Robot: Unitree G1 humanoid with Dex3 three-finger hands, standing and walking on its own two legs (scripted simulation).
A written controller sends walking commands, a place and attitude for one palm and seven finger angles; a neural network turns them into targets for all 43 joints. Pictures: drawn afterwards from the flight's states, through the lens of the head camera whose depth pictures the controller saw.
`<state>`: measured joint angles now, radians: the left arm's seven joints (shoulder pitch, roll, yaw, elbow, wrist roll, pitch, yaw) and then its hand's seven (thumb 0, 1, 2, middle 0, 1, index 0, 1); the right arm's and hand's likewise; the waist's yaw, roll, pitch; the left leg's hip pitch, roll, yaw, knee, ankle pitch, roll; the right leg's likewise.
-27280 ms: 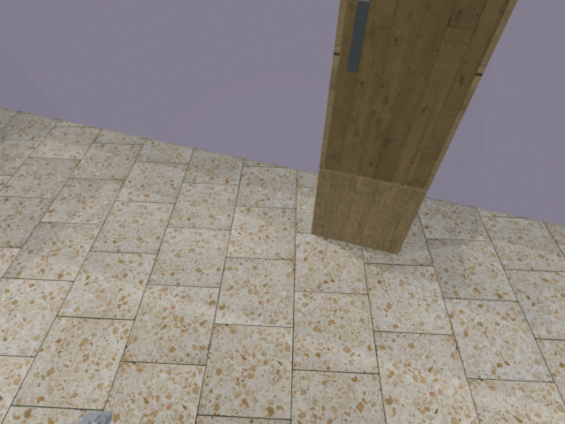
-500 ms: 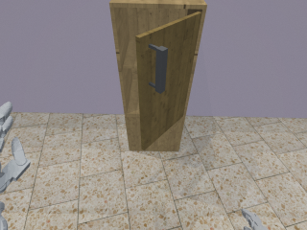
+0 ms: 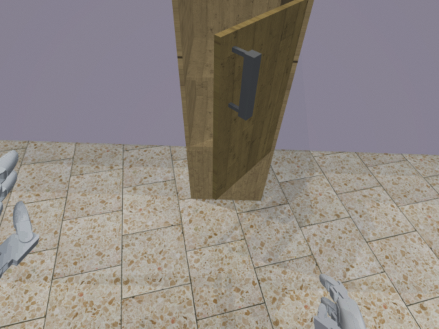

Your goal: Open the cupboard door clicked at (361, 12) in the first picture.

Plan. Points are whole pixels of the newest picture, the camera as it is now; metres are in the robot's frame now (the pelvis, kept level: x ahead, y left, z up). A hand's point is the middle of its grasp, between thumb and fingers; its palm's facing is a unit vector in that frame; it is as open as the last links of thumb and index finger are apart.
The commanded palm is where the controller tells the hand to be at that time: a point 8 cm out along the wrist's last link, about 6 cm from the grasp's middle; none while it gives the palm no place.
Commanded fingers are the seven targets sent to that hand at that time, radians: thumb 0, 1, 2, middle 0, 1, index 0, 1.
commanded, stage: stop stepping back and stand still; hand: left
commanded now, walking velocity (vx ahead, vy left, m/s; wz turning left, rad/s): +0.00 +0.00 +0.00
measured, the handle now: (241, 84) +0.61 +0.00 +0.13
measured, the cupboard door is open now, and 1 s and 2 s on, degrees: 48 48 48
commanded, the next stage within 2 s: let the arm hang, fingers relaxed in 0.34 s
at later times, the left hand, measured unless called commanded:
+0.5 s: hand (45, 256) +0.19 +0.28 +0.09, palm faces +0.30 -0.81 -0.51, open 7.4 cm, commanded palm none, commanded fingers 0.00 0.90 0.90 -0.20 -0.30 -0.20 -0.30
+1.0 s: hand out of the picture -0.07 +0.17 -0.17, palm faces +0.06 -0.97 -0.22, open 7.3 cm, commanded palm none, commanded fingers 0.00 0.90 0.90 -0.20 -0.30 -0.20 -0.30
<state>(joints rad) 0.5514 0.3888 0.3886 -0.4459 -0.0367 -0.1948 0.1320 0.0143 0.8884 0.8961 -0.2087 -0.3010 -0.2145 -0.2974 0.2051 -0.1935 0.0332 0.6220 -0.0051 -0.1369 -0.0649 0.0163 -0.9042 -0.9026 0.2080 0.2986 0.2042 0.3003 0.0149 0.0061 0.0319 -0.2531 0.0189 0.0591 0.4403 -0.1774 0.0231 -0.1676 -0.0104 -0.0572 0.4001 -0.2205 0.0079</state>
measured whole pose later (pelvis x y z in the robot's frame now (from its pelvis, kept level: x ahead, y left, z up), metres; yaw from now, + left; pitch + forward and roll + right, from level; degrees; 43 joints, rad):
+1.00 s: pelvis -0.01 -0.01 +0.00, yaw +3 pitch -1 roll -1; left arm 0.32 0.19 0.01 1.17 0.01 0.02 0.01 0.01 0.92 0.90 -0.20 -0.30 -0.21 -0.30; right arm 0.28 -0.19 0.00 1.13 -0.02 0.03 -0.01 0.01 -0.91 -0.90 0.20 0.30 0.20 0.30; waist 0.00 0.02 0.09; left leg -0.28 0.01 0.01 0.45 -0.16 0.01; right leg -0.19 -0.02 -0.11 0.44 -0.24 -0.02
